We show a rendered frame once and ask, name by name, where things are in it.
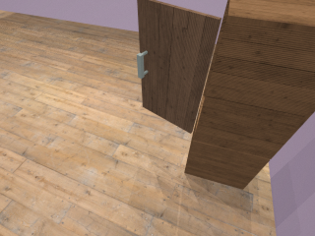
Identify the cupboard door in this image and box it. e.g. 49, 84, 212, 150
137, 0, 221, 134

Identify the handle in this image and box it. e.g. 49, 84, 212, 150
137, 50, 149, 79

